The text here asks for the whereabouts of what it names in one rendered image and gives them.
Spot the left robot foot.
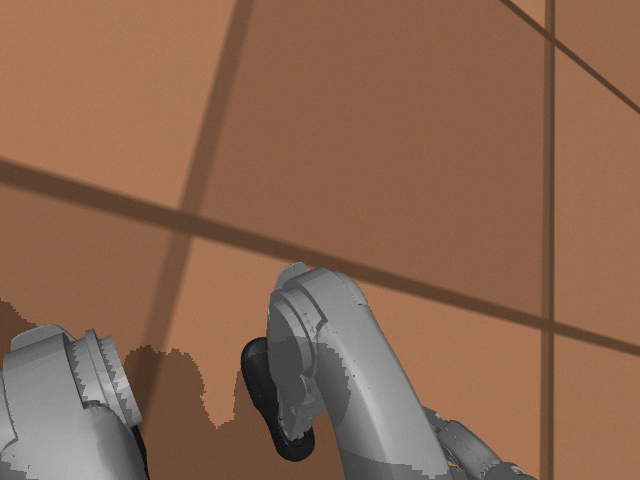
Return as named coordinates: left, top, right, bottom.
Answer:
left=131, top=425, right=150, bottom=480

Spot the right robot arm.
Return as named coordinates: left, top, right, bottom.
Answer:
left=484, top=462, right=538, bottom=480

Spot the right robot hand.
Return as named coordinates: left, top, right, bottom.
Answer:
left=422, top=406, right=503, bottom=480

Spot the right robot foot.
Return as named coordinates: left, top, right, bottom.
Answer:
left=241, top=337, right=315, bottom=462

